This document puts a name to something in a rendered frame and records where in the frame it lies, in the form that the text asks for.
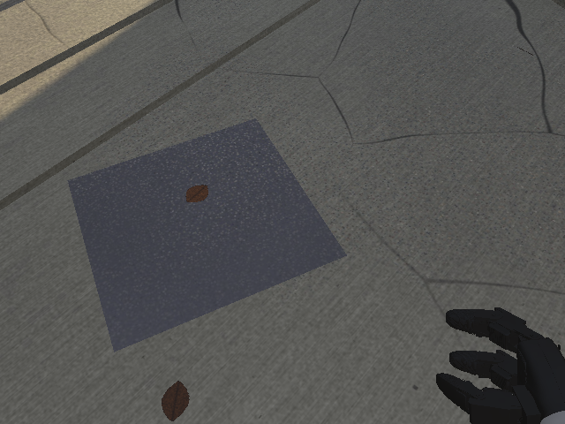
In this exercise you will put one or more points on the robot right hand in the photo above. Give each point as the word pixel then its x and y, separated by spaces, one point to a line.
pixel 536 378

